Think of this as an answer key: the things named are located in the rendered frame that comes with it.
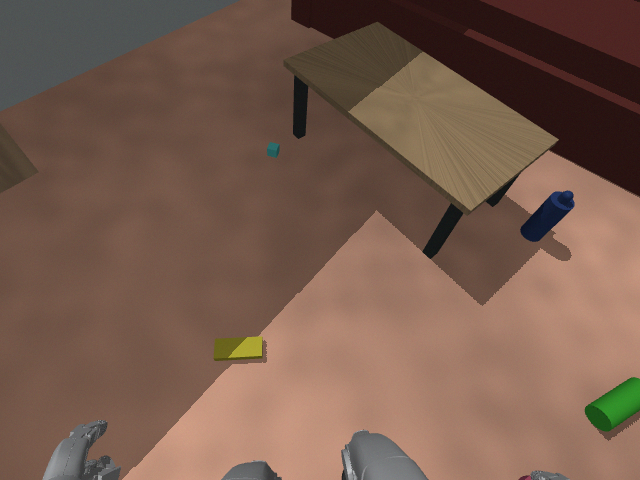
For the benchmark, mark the left robot hand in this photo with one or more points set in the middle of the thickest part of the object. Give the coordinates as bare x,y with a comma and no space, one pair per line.
69,458

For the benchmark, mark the coffee table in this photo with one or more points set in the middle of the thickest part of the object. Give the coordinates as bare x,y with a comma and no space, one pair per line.
460,140

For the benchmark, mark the sofa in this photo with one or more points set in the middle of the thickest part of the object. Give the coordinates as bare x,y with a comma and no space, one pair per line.
572,67

